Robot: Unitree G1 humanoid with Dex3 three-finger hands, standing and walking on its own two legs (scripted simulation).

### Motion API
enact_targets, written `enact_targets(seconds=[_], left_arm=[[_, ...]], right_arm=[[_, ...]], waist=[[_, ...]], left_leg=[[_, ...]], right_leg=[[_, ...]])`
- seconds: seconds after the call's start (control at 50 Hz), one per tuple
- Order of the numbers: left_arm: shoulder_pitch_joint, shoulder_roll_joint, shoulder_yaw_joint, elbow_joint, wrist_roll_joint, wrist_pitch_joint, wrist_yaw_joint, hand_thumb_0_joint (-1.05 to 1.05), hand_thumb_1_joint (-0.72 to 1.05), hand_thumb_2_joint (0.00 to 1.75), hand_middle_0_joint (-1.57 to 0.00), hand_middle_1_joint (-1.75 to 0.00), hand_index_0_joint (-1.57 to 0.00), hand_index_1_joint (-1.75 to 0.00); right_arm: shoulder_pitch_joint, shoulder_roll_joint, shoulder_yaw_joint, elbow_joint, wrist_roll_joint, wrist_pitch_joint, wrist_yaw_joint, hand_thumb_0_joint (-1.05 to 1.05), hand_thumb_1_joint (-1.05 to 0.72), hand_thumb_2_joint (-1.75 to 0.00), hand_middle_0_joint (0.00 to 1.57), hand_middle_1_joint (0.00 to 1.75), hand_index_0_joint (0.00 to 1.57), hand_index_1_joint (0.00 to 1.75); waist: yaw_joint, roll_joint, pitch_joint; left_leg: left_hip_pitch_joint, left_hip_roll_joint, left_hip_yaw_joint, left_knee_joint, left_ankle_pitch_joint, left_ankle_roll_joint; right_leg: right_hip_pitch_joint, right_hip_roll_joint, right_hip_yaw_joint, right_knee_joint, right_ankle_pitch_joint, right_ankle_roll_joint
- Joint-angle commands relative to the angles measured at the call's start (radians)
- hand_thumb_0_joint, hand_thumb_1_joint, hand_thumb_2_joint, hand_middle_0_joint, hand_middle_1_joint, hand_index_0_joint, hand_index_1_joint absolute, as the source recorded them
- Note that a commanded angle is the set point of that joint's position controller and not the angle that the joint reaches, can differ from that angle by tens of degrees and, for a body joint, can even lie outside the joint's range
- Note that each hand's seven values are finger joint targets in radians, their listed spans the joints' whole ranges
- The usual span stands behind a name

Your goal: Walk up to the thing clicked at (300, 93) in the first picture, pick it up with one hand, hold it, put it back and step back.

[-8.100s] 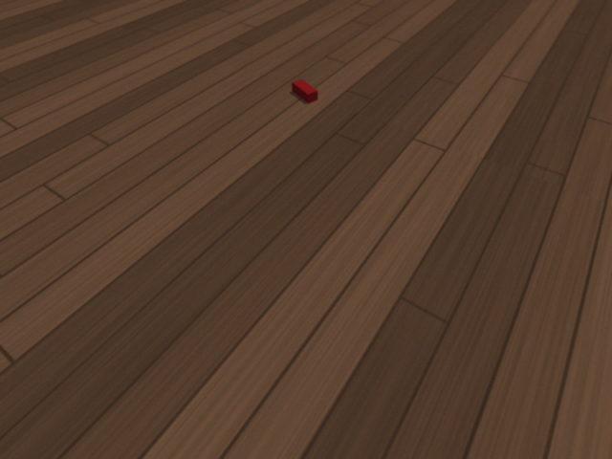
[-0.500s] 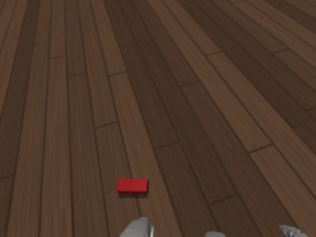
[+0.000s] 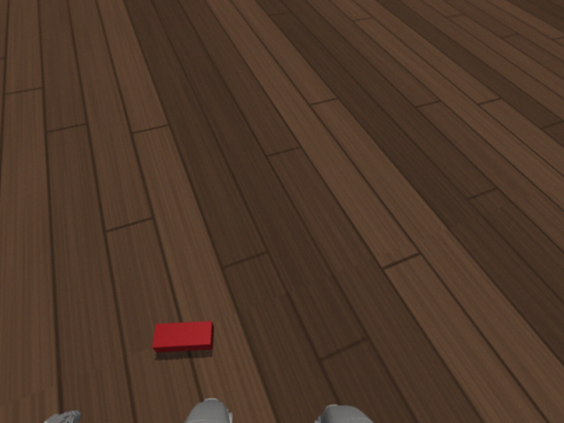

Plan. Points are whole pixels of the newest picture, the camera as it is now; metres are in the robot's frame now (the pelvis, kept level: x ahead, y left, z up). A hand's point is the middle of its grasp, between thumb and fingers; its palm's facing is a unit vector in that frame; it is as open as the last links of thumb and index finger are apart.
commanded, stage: walk up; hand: left
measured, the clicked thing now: (184, 336) +0.44 +0.28 -0.71
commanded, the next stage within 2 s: stand in 0.96 s
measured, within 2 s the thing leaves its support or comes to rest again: neither
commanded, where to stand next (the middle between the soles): +0.10 -0.01 m, yaw +3 degrees
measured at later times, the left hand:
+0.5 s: hand out of the picture +0.02 +0.36 -0.13, palm faces +0.05 -0.87 -0.48, open 7.4 cm
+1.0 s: hand out of the picture +0.07 +0.25 -0.15, palm faces -0.10 -0.93 -0.36, open 7.3 cm
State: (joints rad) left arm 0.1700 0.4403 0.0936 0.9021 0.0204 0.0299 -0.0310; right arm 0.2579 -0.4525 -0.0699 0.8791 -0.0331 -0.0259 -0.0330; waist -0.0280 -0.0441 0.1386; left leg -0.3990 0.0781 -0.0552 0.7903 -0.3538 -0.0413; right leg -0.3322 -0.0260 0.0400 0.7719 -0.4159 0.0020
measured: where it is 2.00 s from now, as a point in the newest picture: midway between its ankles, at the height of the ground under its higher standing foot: outside the picture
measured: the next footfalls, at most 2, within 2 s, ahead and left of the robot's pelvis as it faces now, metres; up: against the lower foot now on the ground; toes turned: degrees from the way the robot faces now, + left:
left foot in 0.42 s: +0.06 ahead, +0.16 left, +0.00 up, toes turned +5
right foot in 0.92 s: +0.04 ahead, -0.14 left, +0.00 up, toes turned +0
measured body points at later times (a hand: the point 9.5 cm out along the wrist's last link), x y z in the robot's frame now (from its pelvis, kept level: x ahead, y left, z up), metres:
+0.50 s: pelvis +0.00 +0.05 +0.00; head +0.02 +0.04 +0.45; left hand +0.02 +0.40 -0.10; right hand +0.11 -0.27 -0.11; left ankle +0.02 +0.16 -0.71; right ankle +0.01 -0.13 -0.68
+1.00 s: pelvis -0.01 -0.01 +0.00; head +0.03 -0.01 +0.45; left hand +0.07 +0.30 -0.12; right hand +0.07 -0.35 -0.10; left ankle +0.02 +0.16 -0.69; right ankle +0.00 -0.14 -0.71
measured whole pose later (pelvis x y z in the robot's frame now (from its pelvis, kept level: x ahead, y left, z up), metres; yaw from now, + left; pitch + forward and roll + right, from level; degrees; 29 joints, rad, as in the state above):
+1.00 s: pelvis -0.01 -0.01 +0.00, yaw -2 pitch -4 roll -1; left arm 0.21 0.36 0.03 0.94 0.02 -0.02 -0.01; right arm 0.18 -0.45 -0.07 0.87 -0.01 0.02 -0.02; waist -0.02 0.03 0.16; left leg -0.39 0.09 -0.06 0.94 -0.52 0.03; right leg -0.30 0.01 0.02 0.78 -0.40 0.02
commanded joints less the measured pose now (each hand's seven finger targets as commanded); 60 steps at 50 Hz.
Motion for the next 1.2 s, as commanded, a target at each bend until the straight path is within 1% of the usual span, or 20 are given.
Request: enact_targets(seconds=[0.0, 0.04, 0.1, 0.3, 0.38, 0.4, 0.42, 0.46, 0.52, 0.62, 0.72, 0.84, 0.88, 0.92, 0.94, 0.96, 1.02, 1.1, 1.14, 1.18], left_arm=[[0.114, 0.264, 0.058, -0.027, 0.014, -0.074, 0.044, 0.0, 0.9, 0.9, -0.2, -0.3, -0.2, -0.3], [-0.02, 0.339, 0.06, -0.057, 0.007, -0.07, 0.052, 0.0, 0.9, 0.9, -0.2, -0.3, -0.2, -0.3], [-0.09, 0.221, 0.035, -0.064, 0.005, -0.078, 0.052, 0.0, 0.9, 0.9, -0.2, -0.3, -0.2, -0.3], [0.156, 0.3, 0.066, -0.045, 0.005, -0.116, 0.073, 0.0, 0.9, 0.9, -0.2, -0.3, -0.2, -0.3], [-0.035, 0.226, 0.025, -0.104, 0.007, -0.097, 0.046, 0.0, 0.9, 0.9, -0.2, -0.3, -0.2, -0.3], [-0.026, 0.134, -0.002, -0.106, 0.005, -0.083, 0.043, 0.0, 0.9, 0.9, -0.2, -0.3, -0.2, -0.3], [-0.02, 0.043, -0.031, -0.127, -0.006, -0.076, 0.049, 0.0, 0.9, 0.9, -0.2, -0.3, -0.2, -0.3], [-0.014, 0.195, -0.001, -0.083, -0.018, -0.052, 0.069, 0.0, 0.9, 0.9, -0.2, -0.3, -0.2, -0.3], [0.066, 0.203, 0.017, -0.032, -0.013, -0.031, 0.047, 0.0, 0.9, 0.9, -0.2, -0.3, -0.2, -0.3], [0.082, 0.196, 0.039, -0.082, 0.01, 0.041, 0.014, 0.0, 0.9, 0.9, -0.2, -0.3, -0.2, -0.3], [0.08, 0.186, 0.04, -0.095, -0.015, 0.06, 0.02, 0.0, 0.9, 0.9, -0.2, -0.3, -0.2, -0.3], [0.056, 0.181, 0.018, -0.052, -0.029, -0.024, 0.023, 0.0, 0.9, 0.9, -0.2, -0.3, -0.2, -0.3], [0.154, 0.168, 0.029, 0.005, -0.012, -0.047, 0.032, 0.0, 0.9, 0.9, -0.2, -0.3, -0.2, -0.3], [0.157, 0.253, 0.055, 0.015, 0.017, -0.08, 0.047, 0.0, 0.9, 0.9, -0.2, -0.3, -0.2, -0.3], [0.147, 0.291, 0.013, -0.028, 0.014, -0.095, 0.051, 0.0, 0.9, 0.9, -0.2, -0.3, -0.2, -0.3], [0.084, 0.35, 0.034, -0.007, 0.016, -0.092, 0.057, 0.0, 0.9, 0.9, -0.2, -0.3, -0.2, -0.3], [-0.054, 0.216, 0.004, -0.051, 0.001, -0.081, 0.064, 0.0, 0.9, 0.9, -0.2, -0.3, -0.2, -0.3], [-0.066, 0.182, -0.007, -0.028, -0.018, -0.08, 0.058, 0.0, 0.9, 0.9, -0.2, -0.3, -0.2, -0.3], [-0.052, 0.148, -0.012, -0.018, -0.03, -0.067, 0.057, 0.0, 0.9, 0.9, -0.2, -0.3, -0.2, -0.3], [-0.044, 0.078, -0.03, -0.009, -0.043, -0.051, 0.054, 0.0, 0.9, 0.9, -0.2, -0.3, -0.2, -0.3]], right_arm=[[-0.071, -0.052, 0.009, -0.113, 0.032, 0.012, 0.001, 0.0, -0.9, -0.9, 0.2, 0.3, 0.2, 0.3], [-0.061, -0.18, -0.04, -0.068, 0.024, 0.025, -0.008, 0.0, -0.9, -0.9, 0.2, 0.3, 0.2, 0.3], [0.02, -0.164, -0.03, 0.002, 0.049, 0.013, 0.002, 0.0, -0.9, -0.9, 0.2, 0.3, 0.2, 0.3], [-0.086, -0.196, -0.072, -0.084, -0.021, 0.028, 0.084, 0.0, -0.9, -0.9, 0.2, 0.3, 0.2, 0.3], [0.11, -0.137, -0.069, -0.001, 0.016, -0.008, 0.078, 0.0, -0.9, -0.9, 0.2, 0.3, 0.2, 0.3], [0.196, -0.16, -0.081, 0.037, 0.013, -0.024, 0.057, 0.0, -0.9, -0.9, 0.2, 0.3, 0.2, 0.3], [0.236, -0.254, -0.095, 0.035, -0.006, -0.039, 0.04, 0.0, -0.9, -0.9, 0.2, 0.3, 0.2, 0.3], [0.054, -0.318, -0.09, -0.026, 0.023, -0.045, 0.025, 0.0, -0.9, -0.9, 0.2, 0.3, 0.2, 0.3], [0.015, -0.242, -0.068, -0.03, 0.021, -0.069, -0.005, 0.0, -0.9, -0.9, 0.2, 0.3, 0.2, 0.3], [0.065, -0.268, -0.087, -0.014, 0.031, -0.061, -0.062, 0.0, -0.9, -0.9, 0.2, 0.3, 0.2, 0.3], [-0.041, -0.229, -0.074, -0.073, 0.019, -0.047, -0.059, 0.0, -0.9, -0.9, 0.2, 0.3, 0.2, 0.3], [-0.088, -0.214, -0.057, -0.093, 0.002, -0.013, 0.002, 0.0, -0.9, -0.9, 0.2, 0.3, 0.2, 0.3], [-0.078, -0.228, -0.055, -0.087, 0.0, 0.01, 0.017, 0.0, -0.9, -0.9, 0.2, 0.3, 0.2, 0.3], [0.022, -0.09, -0.003, -0.088, 0.015, 0.016, 0.022, 0.0, -0.9, -0.9, 0.2, 0.3, 0.2, 0.3], [-0.016, 0.026, 0.018, -0.122, 0.038, 0.018, 0.009, 0.0, -0.9, -0.9, 0.2, 0.3, 0.2, 0.3], [-0.149, -0.123, -0.02, -0.13, 0.048, 0.03, -0.01, 0.0, -0.9, -0.9, 0.2, 0.3, 0.2, 0.3], [-0.095, -0.176, -0.048, -0.07, 0.054, 0.021, 0.003, 0.0, -0.9, -0.9, 0.2, 0.3, 0.2, 0.3], [-0.033, -0.136, -0.039, 0.002, 0.035, 0.006, 0.009, 0.0, -0.9, -0.9, 0.2, 0.3, 0.2, 0.3], [-0.017, -0.128, -0.037, 0.028, 0.023, -0.001, 0.009, 0.0, -0.9, -0.9, 0.2, 0.3, 0.2, 0.3], [-0.068, -0.171, -0.032, 0.021, 0.013, -0.011, 0.01, 0.0, -0.9, -0.9, 0.2, 0.3, 0.2, 0.3]], waist=[[0.079, -0.091, -0.117], [0.048, -0.068, -0.089], [-0.001, -0.105, -0.088], [0.091, -0.155, -0.1], [-0.054, -0.142, -0.149], [-0.089, 0.029, -0.177], [-0.099, 0.264, -0.14], [-0.034, 0.067, -0.093], [0.029, 0.027, -0.03], [0.042, 0.132, -0.042], [0.049, 0.224, -0.073], [0.009, 0.346, -0.187], [0.062, 0.289, -0.206], [0.057, -0.085, -0.177], [0.033, -0.246, -0.162], [0.089, -0.182, -0.153], [0.009, -0.125, -0.067], [-0.002, -0.161, -0.143], [0.004, -0.136, -0.177], [0.031, 0.018, -0.195]], left_leg=[[-0.247, -0.134, -0.07, 0.167, -0.146, 0.064], [-0.09, -0.07, -0.121, 0.279, -0.264, 0.052], [-0.081, -0.082, -0.072, 0.223, -0.175, 0.058], [-0.205, -0.035, -0.001, 0.105, -0.201, 0.06], [0.238, -0.108, 0.128, -0.228, 0.012, 0.071], [0.419, -0.09, 0.057, -0.309, 0.065, 0.059], [0.423, 0.157, -0.385, -0.433, 0.05, 0.109], [0.187, 0.368, -0.617, -0.471, 0.03, 0.288], [0.269, 0.236, -0.31, -0.378, 0.342, 0.187], [0.234, 0.238, -0.17, -0.302, 0.746, 0.181], [0.126, 0.214, -0.079, -0.313, 0.645, 0.258], [0.184, 0.124, 0.004, -0.238, 0.158, 0.227], [0.121, 0.113, 0.03, -0.089, 0.178, 0.225], [-0.126, 0.016, 0.074, 0.225, -0.024, 0.127], [-0.131, -0.108, -0.04, 0.261, -0.284, 0.07], [-0.061, -0.08, -0.111, 0.294, -0.307, 0.091], [-0.047, -0.064, -0.078, 0.174, -0.245, 0.089], [0.153, -0.067, 0.062, -0.183, -0.01, 0.061], [0.309, -0.045, 0.005, -0.301, 0.313, 0.064], [0.335, 0.105, -0.206, -0.382, 0.288, 0.131]], right_leg=[[0.193, -0.243, 0.469, -0.41, 0.111, -0.09], [-0.033, -0.393, 0.577, -0.409, 0.128, -0.278], [0.065, -0.229, 0.258, -0.304, 0.312, -0.192], [0.218, -0.303, 0.364, -0.35, -0.008, -0.262], [-0.073, -0.166, 0.107, -0.166, 0.097, -0.165], [-0.209, -0.078, 0.004, 0.101, 0.122, -0.109], [-0.4, 0.074, 0.011, 0.34, -0.134, -0.047], [-0.281, -0.015, 0.149, 0.311, -0.159, -0.043], [-0.31, -0.027, 0.171, 0.305, -0.034, -0.033], [-0.289, 0.023, 0.172, 0.429, 0.021, -0.009], [-0.23, 0.077, 0.178, 0.575, 0.028, 0.008], [-0.015, 0.008, -0.028, -0.006, -0.017, 0.014], [0.169, 0.048, -0.088, -0.237, 0.036, 0.0], [0.316, -0.072, 0.239, -0.344, 0.151, -0.053], [0.212, -0.361, 0.549, -0.42, 0.529, -0.093], [0.021, -0.356, 0.566, -0.411, 0.491, -0.272], [0.094, -0.21, 0.259, -0.343, 0.435, -0.175], [0.139, -0.132, 0.141, -0.248, 0.617, -0.117], [0.074, -0.099, 0.123, -0.221, 0.508, -0.072], [0.0, -0.009, 0.065, -0.168, 0.195, -0.026]])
